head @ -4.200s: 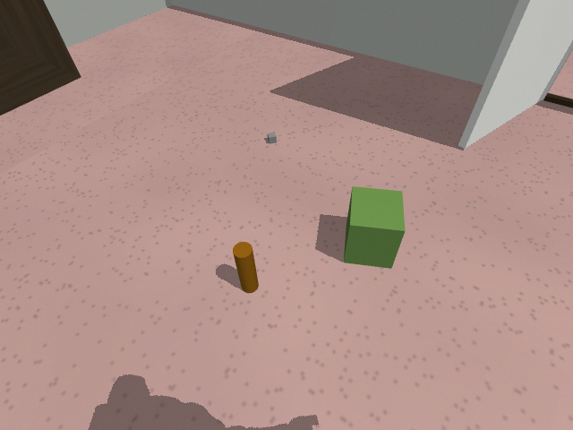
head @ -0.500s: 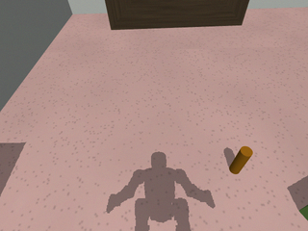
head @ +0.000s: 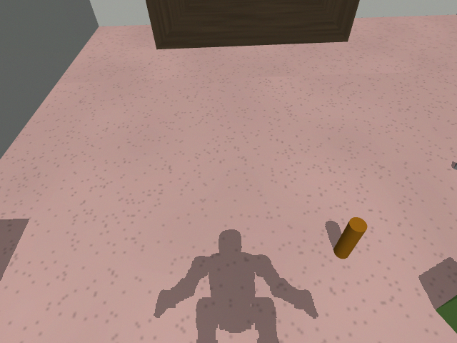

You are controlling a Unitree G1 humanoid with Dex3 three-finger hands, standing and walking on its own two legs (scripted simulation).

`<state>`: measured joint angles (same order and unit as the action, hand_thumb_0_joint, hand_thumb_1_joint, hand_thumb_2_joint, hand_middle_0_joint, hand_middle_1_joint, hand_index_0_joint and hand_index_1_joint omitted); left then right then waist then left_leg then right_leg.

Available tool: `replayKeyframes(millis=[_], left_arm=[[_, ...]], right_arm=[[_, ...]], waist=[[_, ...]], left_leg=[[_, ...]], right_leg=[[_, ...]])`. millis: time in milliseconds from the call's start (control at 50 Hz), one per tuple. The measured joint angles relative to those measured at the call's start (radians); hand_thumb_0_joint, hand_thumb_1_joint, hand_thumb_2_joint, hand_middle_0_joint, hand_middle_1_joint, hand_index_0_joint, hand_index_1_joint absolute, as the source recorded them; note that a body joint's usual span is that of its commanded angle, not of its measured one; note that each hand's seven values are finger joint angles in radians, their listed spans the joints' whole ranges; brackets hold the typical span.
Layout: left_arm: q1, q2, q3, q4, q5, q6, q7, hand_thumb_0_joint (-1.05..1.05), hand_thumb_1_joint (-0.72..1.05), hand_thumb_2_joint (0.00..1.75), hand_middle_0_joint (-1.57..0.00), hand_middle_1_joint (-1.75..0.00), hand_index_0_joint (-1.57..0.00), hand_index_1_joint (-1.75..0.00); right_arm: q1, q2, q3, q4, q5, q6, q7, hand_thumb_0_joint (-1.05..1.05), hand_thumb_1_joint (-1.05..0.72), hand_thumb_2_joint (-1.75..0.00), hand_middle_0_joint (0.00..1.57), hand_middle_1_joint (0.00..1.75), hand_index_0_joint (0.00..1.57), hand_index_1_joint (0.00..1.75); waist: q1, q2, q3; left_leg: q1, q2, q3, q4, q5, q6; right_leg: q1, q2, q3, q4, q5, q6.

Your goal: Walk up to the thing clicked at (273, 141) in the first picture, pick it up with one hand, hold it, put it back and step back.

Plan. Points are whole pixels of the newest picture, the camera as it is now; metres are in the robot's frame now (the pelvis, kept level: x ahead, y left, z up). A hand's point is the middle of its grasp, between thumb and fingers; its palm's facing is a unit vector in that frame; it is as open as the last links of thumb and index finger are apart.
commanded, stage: stand
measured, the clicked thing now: out of the picture +1.16 -1.30 -0.76
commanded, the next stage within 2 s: walk up in 1.74 s
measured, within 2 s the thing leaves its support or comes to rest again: neither
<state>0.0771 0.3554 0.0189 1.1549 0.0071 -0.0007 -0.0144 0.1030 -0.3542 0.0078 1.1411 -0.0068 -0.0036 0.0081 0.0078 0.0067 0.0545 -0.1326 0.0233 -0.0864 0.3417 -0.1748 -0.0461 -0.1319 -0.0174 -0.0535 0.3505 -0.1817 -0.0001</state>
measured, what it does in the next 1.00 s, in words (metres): stands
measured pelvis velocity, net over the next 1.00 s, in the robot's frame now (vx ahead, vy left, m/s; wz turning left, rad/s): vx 0.01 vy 0.00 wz -0.01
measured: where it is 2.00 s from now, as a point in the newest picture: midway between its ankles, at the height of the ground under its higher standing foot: outside the picture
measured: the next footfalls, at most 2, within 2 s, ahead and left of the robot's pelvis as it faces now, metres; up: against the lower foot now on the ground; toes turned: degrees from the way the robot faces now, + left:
left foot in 2.00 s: +0.17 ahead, +0.18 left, +0.00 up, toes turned +4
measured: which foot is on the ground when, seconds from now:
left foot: down 0.00-1.00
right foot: down 0.00-1.00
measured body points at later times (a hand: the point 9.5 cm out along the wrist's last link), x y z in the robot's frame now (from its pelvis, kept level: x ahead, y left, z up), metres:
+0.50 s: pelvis +0.01 +0.00 +0.00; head +0.02 +0.00 +0.45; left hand +0.09 +0.31 -0.13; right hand +0.09 -0.30 -0.14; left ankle +0.01 +0.15 -0.75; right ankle +0.01 -0.12 -0.75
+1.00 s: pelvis +0.01 +0.00 +0.00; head +0.03 +0.00 +0.45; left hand +0.08 +0.31 -0.13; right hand +0.08 -0.30 -0.14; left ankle +0.01 +0.15 -0.75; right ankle +0.01 -0.12 -0.75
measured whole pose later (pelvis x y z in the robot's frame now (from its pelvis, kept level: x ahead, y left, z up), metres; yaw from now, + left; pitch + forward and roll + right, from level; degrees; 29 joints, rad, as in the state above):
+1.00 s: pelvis +0.01 +0.00 +0.00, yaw -1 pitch -2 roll +0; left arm 0.11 0.35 0.01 1.14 0.01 0.00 -0.01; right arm 0.11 -0.36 0.01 1.13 -0.01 0.00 0.01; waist 0.01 0.01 0.05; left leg -0.12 0.02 -0.07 0.33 -0.19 -0.04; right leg -0.13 -0.02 -0.04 0.34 -0.19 0.00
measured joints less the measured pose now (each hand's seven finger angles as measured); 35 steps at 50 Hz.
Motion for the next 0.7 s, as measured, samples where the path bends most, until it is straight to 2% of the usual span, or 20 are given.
replayKeyframes(millis=[700], left_arm=[[0.016,-0.001,-0.008,-0.019,0.000,-0.005,0.004,0.00,0.90,0.90,-0.20,-0.30,-0.21,-0.30]], right_arm=[[-0.004,-0.001,0.003,-0.011,0.002,-0.003,-0.003,0.00,-0.90,-0.90,0.20,0.30,0.20,0.30]], waist=[[0.001,0.001,-0.009]], left_leg=[[0.016,-0.001,0.009,-0.009,-0.013,0.004]], right_leg=[[0.011,-0.002,0.008,-0.006,-0.011,0.004]])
